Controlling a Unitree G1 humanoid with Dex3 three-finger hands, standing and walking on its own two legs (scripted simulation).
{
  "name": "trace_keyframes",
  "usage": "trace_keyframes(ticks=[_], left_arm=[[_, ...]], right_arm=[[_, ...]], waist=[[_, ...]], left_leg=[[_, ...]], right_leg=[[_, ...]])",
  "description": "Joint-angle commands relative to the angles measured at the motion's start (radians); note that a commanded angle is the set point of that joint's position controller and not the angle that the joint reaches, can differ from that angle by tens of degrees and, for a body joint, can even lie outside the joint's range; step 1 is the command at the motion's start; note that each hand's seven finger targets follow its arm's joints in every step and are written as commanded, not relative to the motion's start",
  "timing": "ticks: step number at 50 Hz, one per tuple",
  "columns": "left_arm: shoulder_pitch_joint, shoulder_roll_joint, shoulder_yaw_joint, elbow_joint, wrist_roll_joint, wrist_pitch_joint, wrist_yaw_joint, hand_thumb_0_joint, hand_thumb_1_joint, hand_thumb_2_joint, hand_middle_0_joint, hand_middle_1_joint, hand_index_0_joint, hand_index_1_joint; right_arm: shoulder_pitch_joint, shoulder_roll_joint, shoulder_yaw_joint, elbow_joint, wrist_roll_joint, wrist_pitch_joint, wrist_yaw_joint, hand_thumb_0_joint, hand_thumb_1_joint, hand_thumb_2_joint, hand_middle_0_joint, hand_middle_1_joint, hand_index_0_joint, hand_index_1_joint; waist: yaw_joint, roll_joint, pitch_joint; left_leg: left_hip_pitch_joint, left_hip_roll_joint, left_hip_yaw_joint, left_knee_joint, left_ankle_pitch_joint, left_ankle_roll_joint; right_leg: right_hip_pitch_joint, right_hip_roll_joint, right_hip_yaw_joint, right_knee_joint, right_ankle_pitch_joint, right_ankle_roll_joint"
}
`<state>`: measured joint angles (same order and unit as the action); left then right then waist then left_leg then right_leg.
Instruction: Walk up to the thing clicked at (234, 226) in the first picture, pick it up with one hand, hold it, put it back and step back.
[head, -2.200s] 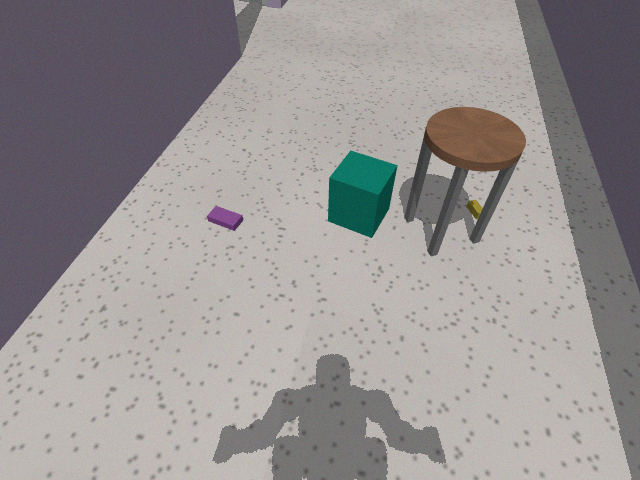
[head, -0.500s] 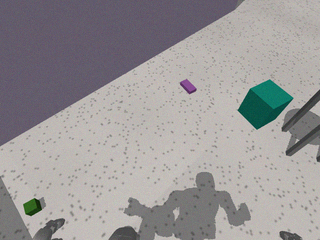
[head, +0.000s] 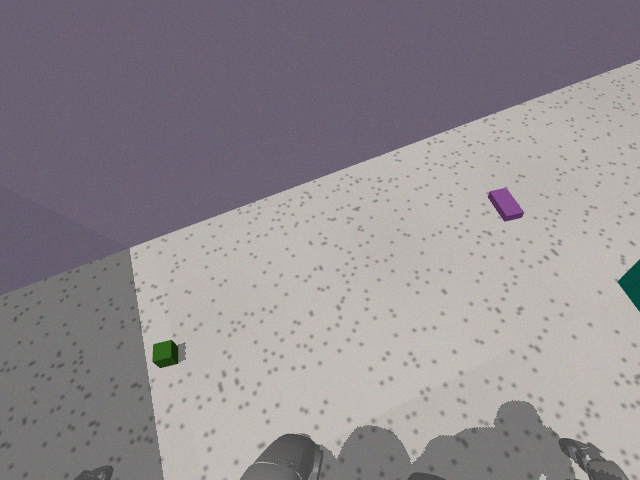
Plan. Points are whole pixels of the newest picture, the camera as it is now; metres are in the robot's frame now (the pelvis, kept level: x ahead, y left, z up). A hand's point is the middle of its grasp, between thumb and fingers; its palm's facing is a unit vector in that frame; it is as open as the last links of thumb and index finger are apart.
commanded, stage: walk up
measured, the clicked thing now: (505, 204) +1.17 -0.60 -0.74
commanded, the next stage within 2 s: stand in 1.44 s
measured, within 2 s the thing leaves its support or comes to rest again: neither
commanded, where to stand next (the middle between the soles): +0.07 +0.03 m, yaw +16 degrees
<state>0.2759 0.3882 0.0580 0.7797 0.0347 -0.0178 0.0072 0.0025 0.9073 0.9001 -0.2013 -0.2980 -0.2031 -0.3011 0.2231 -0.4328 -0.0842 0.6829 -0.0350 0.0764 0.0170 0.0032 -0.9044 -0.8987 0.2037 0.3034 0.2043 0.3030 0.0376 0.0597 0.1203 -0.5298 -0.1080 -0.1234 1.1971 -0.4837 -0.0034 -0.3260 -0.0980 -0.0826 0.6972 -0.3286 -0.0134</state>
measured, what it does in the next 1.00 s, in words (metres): steps on the spot, turning left: left foot, then right foot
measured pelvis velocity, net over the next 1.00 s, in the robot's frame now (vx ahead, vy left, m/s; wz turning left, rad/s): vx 0.00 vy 0.04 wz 0.32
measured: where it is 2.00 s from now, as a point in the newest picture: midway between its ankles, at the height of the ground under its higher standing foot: outside the picture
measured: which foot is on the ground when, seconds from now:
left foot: up 0.00-0.26, down 0.28-1.00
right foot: down 0.00-0.30, up 0.32-0.56, down 0.58-1.00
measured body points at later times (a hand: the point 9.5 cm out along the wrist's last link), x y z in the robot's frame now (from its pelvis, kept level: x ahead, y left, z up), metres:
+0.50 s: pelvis +0.01 +0.03 +0.00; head +0.03 +0.06 +0.44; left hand +0.00 +0.36 -0.13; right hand +0.16 -0.26 -0.10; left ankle +0.00 +0.16 -0.72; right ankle +0.05 -0.10 -0.69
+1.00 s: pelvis +0.00 +0.04 +0.00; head +0.01 +0.05 +0.45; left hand -0.03 +0.37 -0.12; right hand +0.18 -0.23 -0.12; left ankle -0.02 +0.16 -0.72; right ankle +0.06 -0.09 -0.72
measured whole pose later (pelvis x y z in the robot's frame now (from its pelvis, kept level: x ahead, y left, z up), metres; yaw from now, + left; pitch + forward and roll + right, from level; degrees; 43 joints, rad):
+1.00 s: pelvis +0.00 +0.04 +0.00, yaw +18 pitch -3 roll +0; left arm 0.20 0.41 0.04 0.95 0.01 0.00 -0.01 0.00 0.91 0.90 -0.20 -0.30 -0.20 -0.30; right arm 0.19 -0.36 -0.01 0.95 -0.01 -0.02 0.00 0.00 -0.90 -0.90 0.21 0.30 0.21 0.30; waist 0.02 -0.02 0.08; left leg -0.30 -0.02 -0.04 0.69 -0.34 0.00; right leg -0.30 -0.06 -0.02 0.69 -0.32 0.01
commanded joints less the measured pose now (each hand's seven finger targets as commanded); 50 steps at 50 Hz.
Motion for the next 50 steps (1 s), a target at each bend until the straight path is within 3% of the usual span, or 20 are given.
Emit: trace_keyframes(ticks=[1, 7, 13, 14, 15, 17, 20, 25, 28, 30, 31, 32, 35, 39, 41, 42, 43, 44, 47, 50], left_arm=[[-0.032, 0.293, 0.101, -0.077, -0.001, -0.043, 0.03, 0.0, 0.9, 0.9, -0.2, -0.3, -0.2, -0.3], [0.069, 0.318, 0.114, -0.094, 0.013, -0.041, 0.004, 0.0, 0.9, 0.9, -0.2, -0.3, -0.2, -0.3], [0.009, 0.281, 0.078, -0.114, -0.01, -0.011, -0.008, 0.0, 0.9, 0.9, -0.2, -0.3, -0.2, -0.3], [0.046, 0.23, 0.058, -0.108, -0.018, -0.002, -0.007, 0.0, 0.9, 0.9, -0.2, -0.3, -0.2, -0.3], [0.056, 0.16, 0.038, -0.121, -0.029, 0.005, -0.009, 0.0, 0.9, 0.9, -0.2, -0.3, -0.2, -0.3], [-0.038, 0.286, 0.067, -0.103, -0.021, 0.005, 0.014, 0.0, 0.9, 0.9, -0.2, -0.3, -0.2, -0.3], [0.052, 0.249, 0.064, -0.045, -0.033, -0.004, 0.005, 0.0, 0.9, 0.9, -0.2, -0.3, -0.2, -0.3], [0.043, 0.207, 0.052, -0.011, -0.03, -0.015, 0.005, 0.0, 0.9, 0.9, -0.2, -0.3, -0.2, -0.3], [0.078, 0.197, 0.051, 0.028, -0.025, -0.026, 0.009, 0.0, 0.9, 0.9, -0.2, -0.3, -0.2, -0.3], [0.069, 0.296, 0.071, 0.019, -0.003, -0.042, 0.014, 0.0, 0.9, 0.9, -0.2, -0.3, -0.2, -0.3], [-0.002, 0.342, 0.078, 0.003, -0.008, -0.039, 0.009, 0.0, 0.9, 0.9, -0.2, -0.3, -0.2, -0.3], [-0.075, 0.354, 0.078, -0.013, -0.006, -0.036, 0.007, 0.0, 0.9, 0.9, -0.2, -0.3, -0.2, -0.3], [-0.092, 0.273, 0.052, -0.001, -0.006, -0.036, 0.006, 0.0, 0.9, 0.9, -0.2, -0.3, -0.2, -0.3], [-0.114, 0.258, 0.041, 0.021, -0.011, -0.017, -0.008, 0.0, 0.9, 0.9, -0.2, -0.3, -0.2, -0.3], [-0.091, 0.175, 0.015, 0.027, -0.024, -0.002, -0.011, 0.0, 0.9, 0.9, -0.2, -0.3, -0.2, -0.3], [-0.087, 0.121, 0.002, 0.019, -0.036, 0.006, -0.013, 0.0, 0.9, 0.9, -0.2, -0.3, -0.2, -0.3], [-0.084, 0.187, 0.021, 0.047, -0.033, 0.017, -0.002, 0.0, 0.9, 0.9, -0.2, -0.3, -0.2, -0.3], [-0.095, 0.218, 0.028, 0.068, -0.031, 0.014, -0.002, 0.0, 0.9, 0.9, -0.2, -0.3, -0.2, -0.3], [-0.034, 0.185, 0.022, 0.114, -0.039, -0.006, -0.008, 0.0, 0.9, 0.9, -0.2, -0.3, -0.2, -0.3], [-0.093, 0.236, 0.024, 0.131, -0.03, -0.021, -0.001, 0.0, 0.9, 0.9, -0.2, -0.3, -0.2, -0.3]], right_arm=[[0.105, -0.184, -0.075, -0.043, 0.003, -0.027, 0.025, 0.0, -0.9, -0.9, 0.2, 0.3, 0.2, 0.3], [-0.006, -0.161, -0.048, -0.034, 0.014, -0.052, 0.027, 0.0, -0.9, -0.9, 0.2, 0.3, 0.2, 0.3], [0.141, -0.185, -0.057, 0.081, 0.013, -0.089, 0.003, 0.0, -0.9, -0.9, 0.2, 0.3, 0.2, 0.3], [0.163, -0.224, -0.068, 0.081, 0.006, -0.094, -0.007, 0.0, -0.9, -0.9, 0.2, 0.3, 0.2, 0.3], [0.145, -0.31, -0.08, 0.055, -0.013, -0.096, -0.015, 0.0, -0.9, -0.9, 0.2, 0.3, 0.2, 0.3], [0.098, -0.357, -0.082, 0.047, 0.008, -0.093, -0.017, 0.0, -0.9, -0.9, 0.2, 0.3, 0.2, 0.3], [0.037, -0.221, -0.034, 0.043, 0.018, -0.105, -0.038, 0.0, -0.9, -0.9, 0.2, 0.3, 0.2, 0.3], [0.044, -0.206, -0.021, 0.046, 0.025, -0.112, -0.039, 0.0, -0.9, -0.9, 0.2, 0.3, 0.2, 0.3], [-0.007, -0.189, -0.012, 0.04, 0.041, -0.096, -0.038, 0.0, -0.9, -0.9, 0.2, 0.3, 0.2, 0.3], [0.001, -0.111, 0.009, 0.028, 0.059, -0.09, -0.038, 0.0, -0.9, -0.9, 0.2, 0.3, 0.2, 0.3], [0.01, -0.141, -0.005, 0.043, 0.048, -0.081, -0.048, 0.0, -0.9, -0.9, 0.2, 0.3, 0.2, 0.3], [0.022, -0.179, -0.018, 0.071, 0.035, -0.078, -0.054, 0.0, -0.9, -0.9, 0.2, 0.3, 0.2, 0.3], [0.019, -0.175, -0.021, 0.111, 0.036, -0.095, -0.032, 0.0, -0.9, -0.9, 0.2, 0.3, 0.2, 0.3], [0.073, -0.126, -0.006, 0.163, 0.032, -0.111, -0.021, 0.0, -0.9, -0.9, 0.2, 0.3, 0.2, 0.3], [0.061, -0.163, -0.014, 0.175, 0.012, -0.131, -0.032, 0.0, -0.9, -0.9, 0.2, 0.3, 0.2, 0.3], [0.014, -0.219, -0.019, 0.155, 0.001, -0.141, -0.039, 0.0, -0.9, -0.9, 0.2, 0.3, 0.2, 0.3], [-0.033, -0.278, -0.027, 0.145, 0.014, -0.14, -0.039, 0.0, -0.9, -0.9, 0.2, 0.3, 0.2, 0.3], [-0.072, -0.269, -0.027, 0.157, 0.017, -0.136, -0.038, 0.0, -0.9, -0.9, 0.2, 0.3, 0.2, 0.3], [-0.148, -0.19, 0.01, 0.162, 0.025, -0.137, -0.038, 0.0, -0.9, -0.9, 0.2, 0.3, 0.2, 0.3], [-0.09, -0.141, 0.022, 0.202, 0.04, -0.132, -0.033, 0.0, -0.9, -0.9, 0.2, 0.3, 0.2, 0.3]], waist=[[-0.034, -0.211, -0.05], [0.055, -0.329, -0.085], [-0.042, -0.124, -0.182], [-0.063, 0.04, -0.183], [-0.048, 0.27, -0.137], [-0.079, 0.168, -0.037], [-0.017, 0.114, -0.059], [-0.027, 0.131, -0.134], [0.016, 0.07, -0.156], [0.019, -0.157, -0.183], [0.007, -0.233, -0.171], [-0.016, -0.257, -0.107], [-0.03, -0.188, -0.062], [-0.049, -0.265, -0.126], [-0.047, -0.112, -0.165], [-0.024, 0.031, -0.145], [-0.032, 0.016, -0.124], [-0.025, -0.003, -0.085], [0.024, 0.024, -0.114], [-0.02, -0.05, -0.165]], left_leg=[[-0.066, 0.075, -0.019, 0.048, 0.141, -0.015], [-0.039, 0.111, 0.103, -0.318, 0.036, -0.034], [0.384, 0.066, 0.147, -0.674, 0.152, 0.023], [0.436, 0.127, 0.002, -0.777, 0.105, 0.069], [0.455, 0.338, -0.399, -0.855, 0.096, 0.155], [0.208, 0.447, -0.561, -0.921, 0.014, 0.312], [0.306, 0.281, -0.201, -0.73, 0.51, 0.218], [0.266, 0.285, -0.167, -0.642, 0.747, 0.224], [0.167, 0.218, -0.099, -0.522, 0.599, 0.159], [0.044, 0.068, -0.036, -0.313, 0.336, 0.058], [0.038, 0.038, 0.033, -0.224, -0.084, 0.041], [0.078, 0.088, 0.019, -0.149, -0.149, 0.03], [0.108, 0.09, 0.06, -0.288, -0.057, 0.036], [0.31, 0.056, 0.15, -0.64, 0.173, 0.029], [0.4, 0.159, -0.074, -0.783, 0.202, 0.061], [0.384, 0.354, -0.373, -0.843, 0.24, 0.127], [0.249, 0.429, -0.421, -0.848, 0.15, 0.23], [0.145, 0.411, -0.391, -0.842, 0.137, 0.247], [0.212, 0.26, -0.095, -0.718, 0.376, 0.122], [0.214, 0.163, -0.004, -0.624, 0.383, 0.046]], right_leg=[[0.068, -0.164, 0.177, -0.343, -0.052, -0.133], [0.226, -0.216, 0.135, -0.31, -0.016, -0.184], [-0.012, -0.221, 0.016, 0.017, 0.038, -0.112], [-0.099, -0.151, -0.033, 0.19, -0.04, -0.057], [-0.329, -0.012, -0.047, 0.378, -0.282, 0.011], [-0.266, -0.018, 0.091, 0.414, -0.317, -0.003], [-0.246, -0.029, 0.105, 0.335, -0.178, -0.009], [-0.041, 0.026, 0.049, 0.118, -0.153, -0.01], [0.147, 0.074, 0.014, -0.159, 0.086, -0.036], [0.223, -0.171, 0.357, -0.27, 0.202, -0.127], [0.132, -0.34, 0.518, -0.334, 0.119, -0.254], [0.01, -0.402, 0.583, -0.357, 0.095, -0.313], [0.021, -0.227, 0.295, -0.277, 0.147, -0.206], [-0.015, -0.125, 0.155, -0.15, 0.16, -0.124], [-0.077, -0.067, 0.093, 0.043, 0.117, -0.054], [-0.184, 0.03, 0.067, 0.121, -0.092, 0.004], [-0.106, 0.023, 0.118, 0.151, -0.27, -0.001], [-0.026, 0.004, 0.127, 0.151, -0.252, -0.006], [0.063, 0.014, 0.089, -0.118, 0.038, -0.023], [0.151, -0.061, 0.216, -0.218, 0.248, -0.07]])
